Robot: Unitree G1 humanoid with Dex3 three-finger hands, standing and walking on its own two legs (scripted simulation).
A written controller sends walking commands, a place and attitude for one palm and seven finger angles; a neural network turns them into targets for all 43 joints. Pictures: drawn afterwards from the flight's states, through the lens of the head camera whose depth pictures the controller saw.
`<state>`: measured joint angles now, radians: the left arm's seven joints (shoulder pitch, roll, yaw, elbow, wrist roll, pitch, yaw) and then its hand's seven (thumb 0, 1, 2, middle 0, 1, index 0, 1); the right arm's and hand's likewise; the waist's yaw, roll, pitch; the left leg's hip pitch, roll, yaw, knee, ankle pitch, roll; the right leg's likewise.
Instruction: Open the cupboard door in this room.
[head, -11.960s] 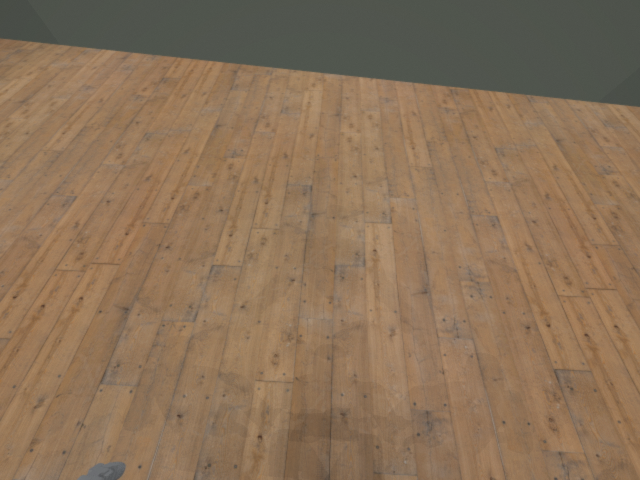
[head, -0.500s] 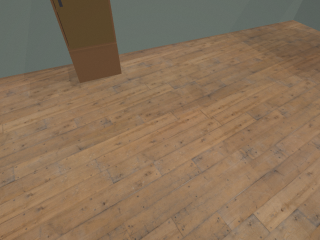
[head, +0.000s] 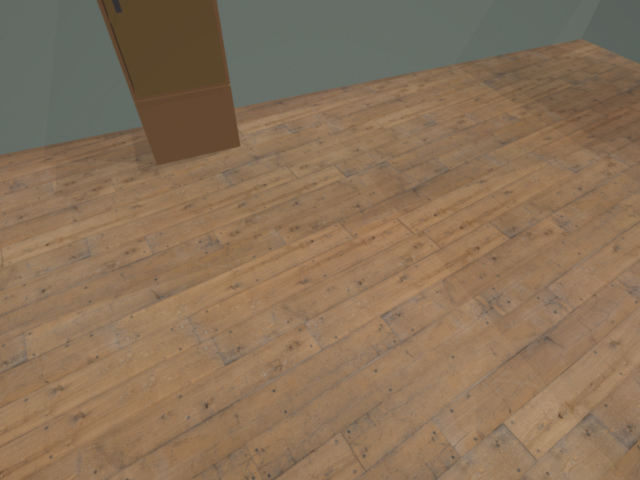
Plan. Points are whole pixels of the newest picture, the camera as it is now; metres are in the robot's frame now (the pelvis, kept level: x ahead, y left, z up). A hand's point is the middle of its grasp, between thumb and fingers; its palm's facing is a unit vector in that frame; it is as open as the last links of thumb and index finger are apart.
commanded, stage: stand and wait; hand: left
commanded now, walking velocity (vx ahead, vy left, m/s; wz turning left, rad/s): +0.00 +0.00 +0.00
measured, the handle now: out of the picture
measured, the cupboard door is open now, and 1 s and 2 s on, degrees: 0 0 0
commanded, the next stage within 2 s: turn or walk to find it in 0.26 s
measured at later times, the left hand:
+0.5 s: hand out of the picture +0.03 +0.20 -0.17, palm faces +0.09 -0.96 -0.26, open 7.4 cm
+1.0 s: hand out of the picture -0.01 +0.19 -0.19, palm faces +0.16 -0.96 -0.22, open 7.4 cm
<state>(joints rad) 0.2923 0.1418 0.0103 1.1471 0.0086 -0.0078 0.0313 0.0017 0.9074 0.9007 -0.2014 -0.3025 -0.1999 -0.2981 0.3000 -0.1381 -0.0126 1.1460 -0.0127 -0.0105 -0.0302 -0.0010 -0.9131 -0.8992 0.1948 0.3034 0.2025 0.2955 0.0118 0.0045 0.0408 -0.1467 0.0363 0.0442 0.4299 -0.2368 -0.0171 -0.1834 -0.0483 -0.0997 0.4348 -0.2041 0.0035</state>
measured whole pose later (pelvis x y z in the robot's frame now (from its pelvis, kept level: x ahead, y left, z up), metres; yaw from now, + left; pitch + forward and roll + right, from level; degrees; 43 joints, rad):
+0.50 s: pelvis +0.00 +0.00 +0.00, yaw +3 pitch -2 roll +0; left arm 0.20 0.21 0.03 1.08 0.01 0.01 0.03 0.00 0.91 0.90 -0.20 -0.30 -0.20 -0.30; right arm 0.24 -0.21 -0.02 1.09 -0.02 0.02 -0.01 0.00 -0.91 -0.90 0.19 0.30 0.20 0.30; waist 0.01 0.01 0.05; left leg -0.21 0.02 0.00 0.50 -0.25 -0.02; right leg -0.22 -0.07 -0.14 0.49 -0.23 0.00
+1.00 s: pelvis -0.01 +0.00 -0.01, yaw +6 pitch -1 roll -1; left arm 0.25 0.18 0.04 1.08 0.01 0.02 0.03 0.00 0.91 0.90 -0.20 -0.30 -0.20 -0.30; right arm 0.24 -0.19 -0.03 1.06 -0.02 0.03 -0.01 0.00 -0.92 -0.90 0.20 0.30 0.20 0.30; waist 0.02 0.02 0.06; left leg -0.28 0.01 -0.06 0.59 -0.28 -0.02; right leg -0.25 -0.08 -0.20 0.54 -0.26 0.00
